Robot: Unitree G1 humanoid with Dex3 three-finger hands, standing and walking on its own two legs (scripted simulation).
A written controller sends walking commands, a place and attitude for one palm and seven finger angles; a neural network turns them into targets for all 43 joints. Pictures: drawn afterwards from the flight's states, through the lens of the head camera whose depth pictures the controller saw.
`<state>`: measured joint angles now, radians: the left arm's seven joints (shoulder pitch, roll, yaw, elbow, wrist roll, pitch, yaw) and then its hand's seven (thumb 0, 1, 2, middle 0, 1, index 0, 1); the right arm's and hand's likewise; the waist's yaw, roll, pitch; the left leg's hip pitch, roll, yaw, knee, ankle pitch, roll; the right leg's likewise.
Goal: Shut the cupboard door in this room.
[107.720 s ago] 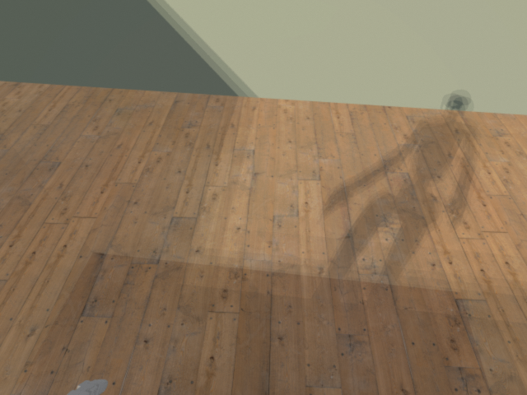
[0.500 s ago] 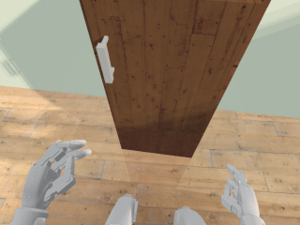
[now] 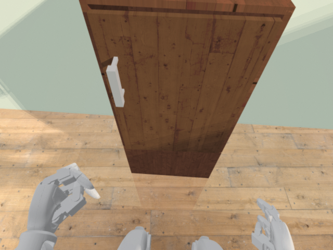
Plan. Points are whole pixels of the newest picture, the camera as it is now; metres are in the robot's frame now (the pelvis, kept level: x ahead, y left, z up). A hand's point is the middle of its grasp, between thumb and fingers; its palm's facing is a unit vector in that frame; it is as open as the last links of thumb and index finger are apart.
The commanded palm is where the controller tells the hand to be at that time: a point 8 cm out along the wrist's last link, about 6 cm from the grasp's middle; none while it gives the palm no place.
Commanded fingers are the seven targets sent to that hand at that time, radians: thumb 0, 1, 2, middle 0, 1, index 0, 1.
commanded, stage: raise the hand and make a fist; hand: left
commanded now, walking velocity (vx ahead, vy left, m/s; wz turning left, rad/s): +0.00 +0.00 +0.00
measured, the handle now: (117, 82) +0.52 +0.17 +0.09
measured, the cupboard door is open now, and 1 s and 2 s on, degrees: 1 1 1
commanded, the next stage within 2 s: bring the fist close to the handle in 0.84 s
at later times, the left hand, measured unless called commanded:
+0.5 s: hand (79, 182) +0.23 +0.19 +0.09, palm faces +0.02 -1.00 -0.05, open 3.1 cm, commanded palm +0.21 +0.24 +0.09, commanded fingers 0.00 0.90 0.90 -1.30 -1.50 -1.30 -1.50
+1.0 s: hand (91, 181) +0.24 +0.17 +0.09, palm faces +0.02 -1.00 -0.06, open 3.1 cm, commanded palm +0.22 +0.22 +0.09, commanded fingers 0.00 0.90 0.90 -1.30 -1.50 -1.30 -1.50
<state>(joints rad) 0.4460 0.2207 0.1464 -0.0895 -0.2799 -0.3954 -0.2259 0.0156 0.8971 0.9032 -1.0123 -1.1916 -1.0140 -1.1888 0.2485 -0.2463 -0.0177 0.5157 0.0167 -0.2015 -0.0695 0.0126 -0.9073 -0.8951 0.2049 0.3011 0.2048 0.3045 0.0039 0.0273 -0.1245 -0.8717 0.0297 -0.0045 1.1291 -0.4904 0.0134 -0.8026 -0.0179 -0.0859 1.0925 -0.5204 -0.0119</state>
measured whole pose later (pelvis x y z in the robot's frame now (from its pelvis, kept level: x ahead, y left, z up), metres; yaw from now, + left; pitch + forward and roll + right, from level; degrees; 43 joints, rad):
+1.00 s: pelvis +0.01 -0.02 +0.02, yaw +0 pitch +10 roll -1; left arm 0.36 0.23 0.16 -0.03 -0.28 -0.34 -0.23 0.02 0.90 0.90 -1.30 -1.50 -1.30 -1.50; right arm 0.26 -0.25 0.02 0.51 0.02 -0.17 -0.06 0.01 -0.91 -0.89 0.21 0.30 0.21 0.30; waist 0.00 0.05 -0.12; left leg -0.74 0.04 -0.01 1.02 -0.46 -0.01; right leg -0.68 -0.01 -0.09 1.00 -0.50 -0.03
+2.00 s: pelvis +0.00 -0.01 +0.02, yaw -1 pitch +14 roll +0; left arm -0.49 0.22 0.21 0.75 -0.15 -0.38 -0.08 0.02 0.90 0.90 -1.30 -1.50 -1.30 -1.50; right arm 0.29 -0.25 0.00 0.64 0.01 -0.06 -0.02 0.01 -0.91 -0.89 0.21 0.30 0.21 0.30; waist -0.06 0.03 -0.11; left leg -0.79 0.04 0.03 0.97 -0.42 0.00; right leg -0.75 0.00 -0.05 0.97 -0.46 -0.03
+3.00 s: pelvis -0.02 -0.01 +0.01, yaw +0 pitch +16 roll -1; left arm -0.82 0.32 0.23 1.12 -0.14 -0.45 -0.23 0.02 0.90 0.90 -1.38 -1.50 -1.30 -1.50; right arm 0.35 -0.27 0.00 0.68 0.01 -0.03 -0.02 0.01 -0.91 -0.89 0.21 0.30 0.21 0.30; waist -0.09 0.04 -0.11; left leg -0.92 0.03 0.00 1.05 -0.41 0.00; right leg -0.87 -0.01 -0.08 1.04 -0.45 -0.03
